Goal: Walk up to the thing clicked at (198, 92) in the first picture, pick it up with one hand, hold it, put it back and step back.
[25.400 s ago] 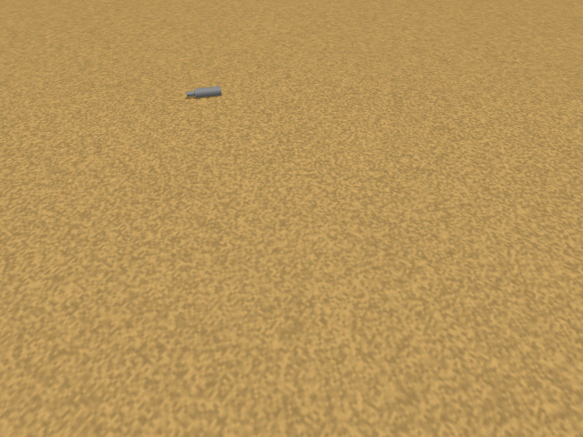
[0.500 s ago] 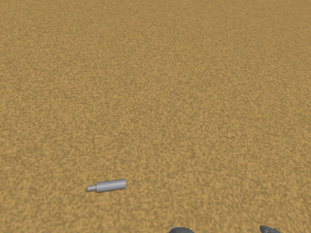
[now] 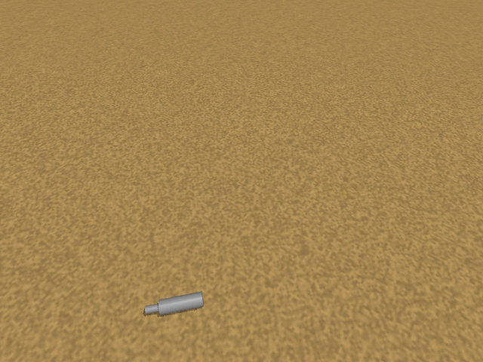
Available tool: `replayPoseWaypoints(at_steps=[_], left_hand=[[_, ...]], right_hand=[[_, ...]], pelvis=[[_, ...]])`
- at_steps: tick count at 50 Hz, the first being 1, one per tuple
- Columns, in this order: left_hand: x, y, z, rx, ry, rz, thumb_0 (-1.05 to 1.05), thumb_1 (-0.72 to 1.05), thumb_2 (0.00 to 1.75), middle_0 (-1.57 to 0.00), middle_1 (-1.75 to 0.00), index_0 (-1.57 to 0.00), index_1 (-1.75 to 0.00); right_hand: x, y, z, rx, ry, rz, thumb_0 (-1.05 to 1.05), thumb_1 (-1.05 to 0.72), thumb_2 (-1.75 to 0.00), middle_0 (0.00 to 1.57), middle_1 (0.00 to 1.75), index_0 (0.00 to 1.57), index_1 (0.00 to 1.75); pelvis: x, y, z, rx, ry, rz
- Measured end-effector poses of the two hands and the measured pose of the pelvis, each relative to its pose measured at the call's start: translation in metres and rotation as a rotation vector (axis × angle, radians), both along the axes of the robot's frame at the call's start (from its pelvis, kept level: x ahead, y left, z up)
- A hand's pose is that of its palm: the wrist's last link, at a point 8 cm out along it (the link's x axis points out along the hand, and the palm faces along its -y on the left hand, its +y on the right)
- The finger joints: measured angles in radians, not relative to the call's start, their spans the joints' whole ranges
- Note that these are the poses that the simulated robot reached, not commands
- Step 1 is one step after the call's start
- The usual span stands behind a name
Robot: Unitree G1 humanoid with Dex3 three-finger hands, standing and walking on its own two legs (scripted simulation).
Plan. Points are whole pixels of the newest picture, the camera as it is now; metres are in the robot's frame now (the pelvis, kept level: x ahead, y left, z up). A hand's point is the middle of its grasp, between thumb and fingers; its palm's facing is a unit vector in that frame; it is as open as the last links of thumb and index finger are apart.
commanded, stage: stand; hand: left
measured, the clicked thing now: (174, 304) +0.49 +0.26 -0.75
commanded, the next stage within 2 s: none
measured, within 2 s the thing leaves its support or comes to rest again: neither
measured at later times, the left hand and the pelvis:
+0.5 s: hand out of the picture +0.05 +0.21 -0.17, palm faces +0.03 -0.96 -0.26, open 7.4 cm; pelvis +0.03 +0.00 +0.00, yaw +1 degrees
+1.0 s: hand out of the picture +0.10 +0.24 -0.16, palm faces +0.03 -0.95 -0.30, open 7.4 cm; pelvis +0.04 +0.01 +0.00, yaw +0 degrees
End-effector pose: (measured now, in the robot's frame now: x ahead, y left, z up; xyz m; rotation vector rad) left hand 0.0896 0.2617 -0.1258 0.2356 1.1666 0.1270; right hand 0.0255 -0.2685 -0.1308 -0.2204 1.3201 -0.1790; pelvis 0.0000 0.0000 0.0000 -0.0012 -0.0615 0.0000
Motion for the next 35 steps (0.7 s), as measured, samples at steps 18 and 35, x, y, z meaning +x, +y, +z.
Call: replayPoseWaypoints(at_steps=[18,35], left_hand=[[-0.047,0.006,-0.007,0.020,0.179,0.086,0.00,0.90,0.90,-0.20,-0.30,-0.20,-0.30],[-0.026,-0.014,-0.015,-0.025,0.173,0.096,0.00,0.90,0.90,-0.20,-0.30,-0.20,-0.30]], right_hand=[[0.039,0.022,-0.010,0.033,-0.001,0.031,0.00,-0.91,-0.90,0.20,0.30,0.20,0.30],[0.070,0.022,-0.005,0.014,-0.018,0.033,0.00,-0.91,-0.90,0.20,0.30,0.21,0.30]], pelvis=[[0.018,0.004,0.001,-0.001,0.040,0.011],[0.040,0.003,0.002,-0.004,0.035,0.009]])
